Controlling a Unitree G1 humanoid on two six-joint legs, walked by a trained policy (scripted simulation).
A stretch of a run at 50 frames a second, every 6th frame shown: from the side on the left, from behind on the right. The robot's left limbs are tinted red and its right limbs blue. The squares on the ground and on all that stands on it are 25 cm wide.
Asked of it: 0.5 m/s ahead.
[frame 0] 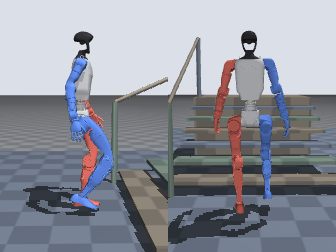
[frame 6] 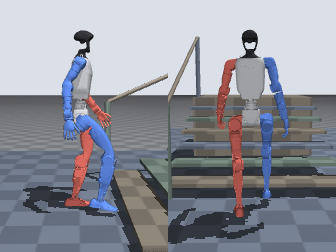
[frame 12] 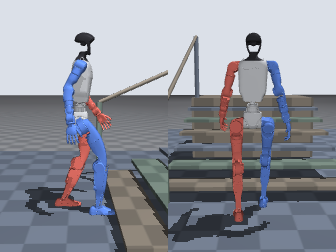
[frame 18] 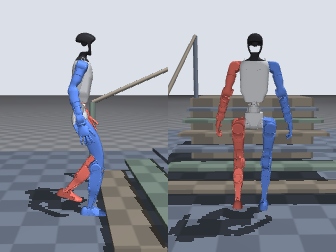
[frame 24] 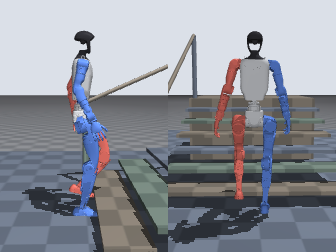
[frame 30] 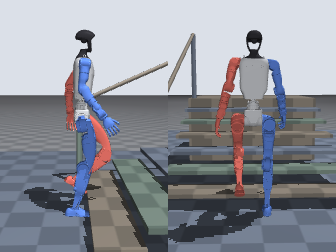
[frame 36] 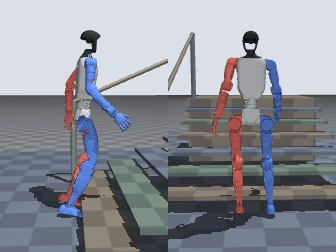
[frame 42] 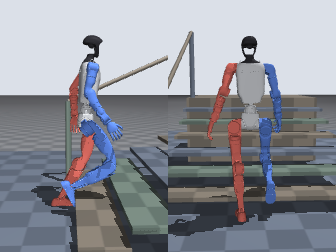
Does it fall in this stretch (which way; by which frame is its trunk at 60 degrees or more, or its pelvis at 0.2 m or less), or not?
no
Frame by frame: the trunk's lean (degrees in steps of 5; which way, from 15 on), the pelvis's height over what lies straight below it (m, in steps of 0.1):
0: 0, 0.8
6: 5, 0.8
12: 5, 0.8
18: 5, 0.8
24: 5, 0.8
30: 5, 0.8
36: 5, 0.7
42: 5, 0.6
